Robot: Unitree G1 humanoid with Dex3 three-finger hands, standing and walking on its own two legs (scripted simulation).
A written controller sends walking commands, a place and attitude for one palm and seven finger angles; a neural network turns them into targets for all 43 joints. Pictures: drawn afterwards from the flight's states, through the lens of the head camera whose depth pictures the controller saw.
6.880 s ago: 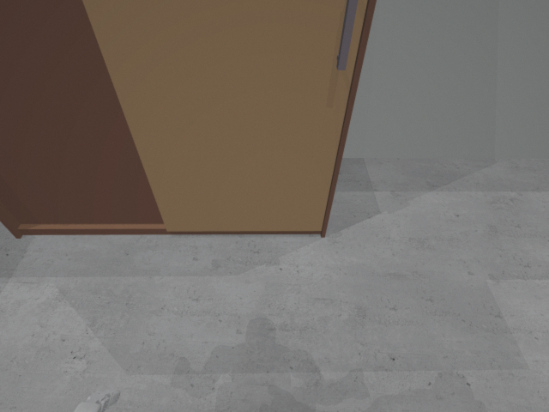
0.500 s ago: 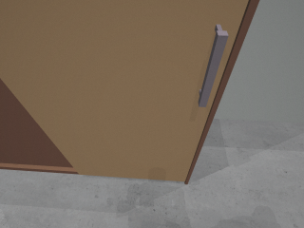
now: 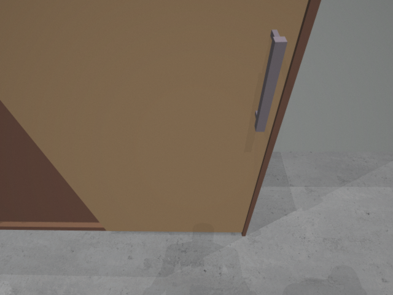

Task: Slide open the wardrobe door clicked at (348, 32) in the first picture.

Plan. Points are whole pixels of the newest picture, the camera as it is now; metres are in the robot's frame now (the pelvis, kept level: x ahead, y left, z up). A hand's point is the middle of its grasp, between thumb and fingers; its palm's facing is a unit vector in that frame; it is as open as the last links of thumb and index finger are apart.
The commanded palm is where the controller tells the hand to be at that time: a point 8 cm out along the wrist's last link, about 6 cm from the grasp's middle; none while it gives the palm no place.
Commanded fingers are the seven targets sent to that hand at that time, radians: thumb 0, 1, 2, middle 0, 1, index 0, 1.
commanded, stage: come to a stop and stand still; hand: right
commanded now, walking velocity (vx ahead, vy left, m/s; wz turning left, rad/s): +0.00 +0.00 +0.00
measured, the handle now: (266, 85) +0.50 -0.13 +0.17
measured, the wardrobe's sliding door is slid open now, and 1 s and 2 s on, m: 0.00 0.00 0.00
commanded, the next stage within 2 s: look again from close up in 0.68 s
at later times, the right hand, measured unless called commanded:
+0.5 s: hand out of the picture -0.01 -0.18 -0.18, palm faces +0.02 +0.99 -0.15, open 7.3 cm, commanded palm none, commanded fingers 0.00 -0.90 -0.90 0.20 0.30 0.20 0.30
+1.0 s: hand out of the picture +0.01 -0.19 -0.17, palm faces -0.01 +0.98 -0.22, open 7.3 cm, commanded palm none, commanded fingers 0.00 -0.90 -0.90 0.20 0.30 0.20 0.30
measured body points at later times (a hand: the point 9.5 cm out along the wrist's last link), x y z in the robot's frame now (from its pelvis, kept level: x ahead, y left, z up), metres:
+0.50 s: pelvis +0.00 -0.02 +0.01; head +0.00 -0.03 +0.45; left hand -0.02 +0.19 -0.15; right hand -0.01 -0.23 -0.16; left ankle -0.01 +0.11 -0.74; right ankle -0.01 -0.10 -0.74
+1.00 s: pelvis +0.00 -0.01 +0.00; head +0.01 +0.00 +0.45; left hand +0.00 +0.21 -0.16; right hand +0.01 -0.24 -0.15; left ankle -0.01 +0.11 -0.74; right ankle -0.01 -0.10 -0.74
